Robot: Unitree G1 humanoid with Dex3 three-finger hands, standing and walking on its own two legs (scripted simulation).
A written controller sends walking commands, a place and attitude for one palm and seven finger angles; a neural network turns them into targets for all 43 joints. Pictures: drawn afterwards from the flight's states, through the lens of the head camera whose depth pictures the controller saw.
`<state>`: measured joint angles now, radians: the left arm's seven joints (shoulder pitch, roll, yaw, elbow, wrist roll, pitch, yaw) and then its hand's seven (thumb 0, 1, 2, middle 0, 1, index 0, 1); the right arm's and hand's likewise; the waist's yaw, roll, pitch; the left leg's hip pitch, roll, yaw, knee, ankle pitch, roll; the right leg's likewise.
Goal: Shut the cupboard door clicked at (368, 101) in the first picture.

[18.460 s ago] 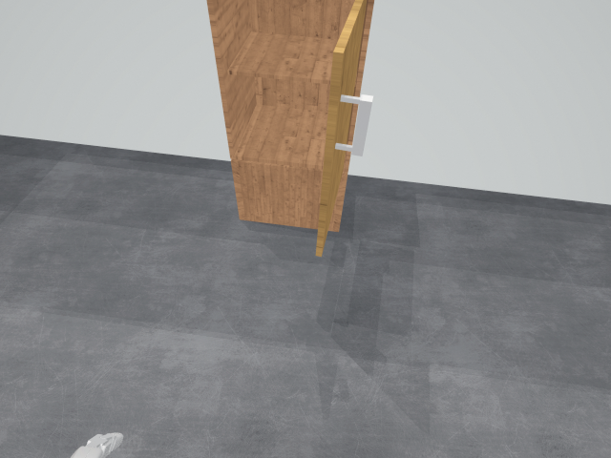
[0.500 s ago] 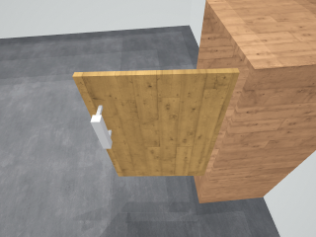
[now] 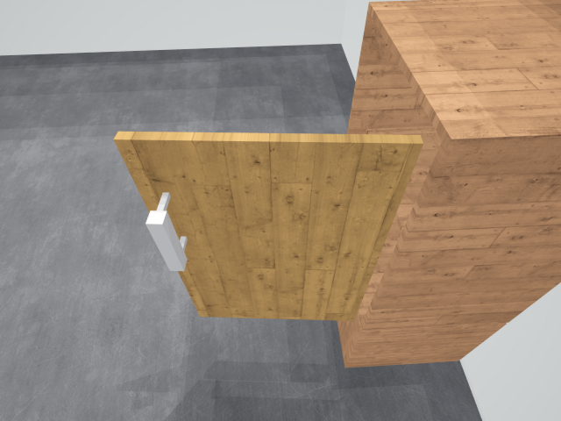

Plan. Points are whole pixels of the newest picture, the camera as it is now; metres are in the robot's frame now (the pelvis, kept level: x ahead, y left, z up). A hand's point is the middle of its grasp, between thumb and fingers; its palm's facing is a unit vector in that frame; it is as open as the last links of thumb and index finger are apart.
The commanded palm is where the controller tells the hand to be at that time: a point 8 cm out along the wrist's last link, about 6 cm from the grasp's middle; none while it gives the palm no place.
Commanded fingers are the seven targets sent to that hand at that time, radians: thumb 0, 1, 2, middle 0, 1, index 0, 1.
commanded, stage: shuffle to correct the standing spot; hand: left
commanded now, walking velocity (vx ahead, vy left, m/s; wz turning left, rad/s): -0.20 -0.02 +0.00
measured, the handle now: (171, 232) +0.39 +0.21 +0.02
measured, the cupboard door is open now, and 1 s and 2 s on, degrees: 85 85 85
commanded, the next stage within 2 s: come to a stop and stand still in 0.12 s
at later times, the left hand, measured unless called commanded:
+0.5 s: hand out of the picture -0.01 +0.18 -0.17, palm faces +0.04 -0.98 -0.20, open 7.3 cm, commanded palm none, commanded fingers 0.00 0.90 0.90 -0.20 -0.30 -0.20 -0.30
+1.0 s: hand out of the picture -0.03 +0.13 -0.18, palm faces +0.04 -0.99 -0.12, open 7.3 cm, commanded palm none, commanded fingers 0.00 0.90 0.90 -0.20 -0.30 -0.20 -0.30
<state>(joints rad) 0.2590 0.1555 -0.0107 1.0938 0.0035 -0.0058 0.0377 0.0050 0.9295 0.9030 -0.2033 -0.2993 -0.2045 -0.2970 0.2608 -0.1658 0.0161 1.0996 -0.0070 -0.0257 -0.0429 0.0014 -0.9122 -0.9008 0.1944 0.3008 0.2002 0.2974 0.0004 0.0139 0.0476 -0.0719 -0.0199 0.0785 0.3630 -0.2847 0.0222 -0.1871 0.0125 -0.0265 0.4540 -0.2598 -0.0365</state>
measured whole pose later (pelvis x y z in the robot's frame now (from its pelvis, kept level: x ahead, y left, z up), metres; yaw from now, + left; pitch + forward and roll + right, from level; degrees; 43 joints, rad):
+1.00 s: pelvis +0.00 +0.00 +0.00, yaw +0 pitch +1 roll +0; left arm 0.33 0.09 -0.03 1.13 0.01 -0.02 0.04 0.01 0.92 0.90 -0.20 -0.30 -0.20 -0.30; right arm 0.31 -0.11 0.02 1.14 -0.01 -0.04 -0.05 0.01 -0.93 -0.90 0.20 0.30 0.20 0.30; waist 0.01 -0.01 0.03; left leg -0.12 0.00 0.07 0.41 -0.30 0.01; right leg -0.16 0.04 -0.03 0.44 -0.29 -0.05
